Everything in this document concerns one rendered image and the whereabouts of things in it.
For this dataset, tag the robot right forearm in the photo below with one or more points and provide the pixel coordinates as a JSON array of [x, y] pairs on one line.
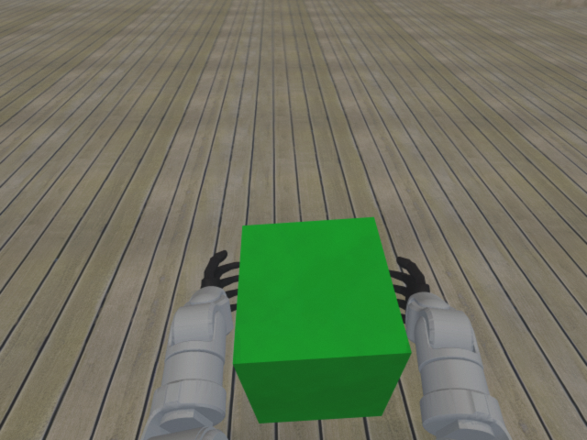
[[456, 402]]

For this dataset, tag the robot left hand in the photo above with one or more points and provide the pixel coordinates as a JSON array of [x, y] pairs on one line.
[[213, 274]]

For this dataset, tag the robot left forearm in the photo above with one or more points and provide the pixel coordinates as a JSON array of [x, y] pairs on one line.
[[191, 393]]

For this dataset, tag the carton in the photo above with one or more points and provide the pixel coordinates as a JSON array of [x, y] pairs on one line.
[[319, 333]]

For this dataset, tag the robot right hand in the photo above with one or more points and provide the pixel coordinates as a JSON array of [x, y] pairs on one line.
[[415, 281]]

